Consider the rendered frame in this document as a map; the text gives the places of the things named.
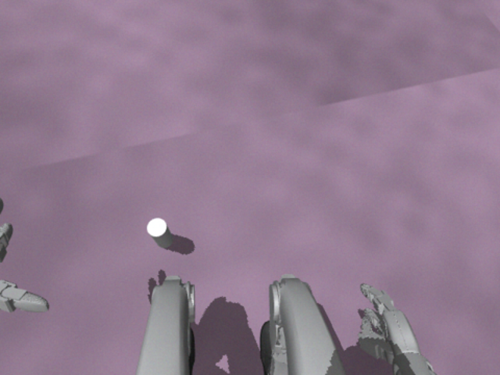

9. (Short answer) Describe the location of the right robot arm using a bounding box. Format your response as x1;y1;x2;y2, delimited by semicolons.
392;352;437;375

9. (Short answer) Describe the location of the can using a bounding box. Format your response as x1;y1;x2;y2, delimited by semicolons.
147;218;173;248

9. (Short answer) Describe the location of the right robot hand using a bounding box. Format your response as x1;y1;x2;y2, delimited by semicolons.
358;284;421;364

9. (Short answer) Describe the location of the left robot hand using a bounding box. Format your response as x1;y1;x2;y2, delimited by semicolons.
0;198;49;313

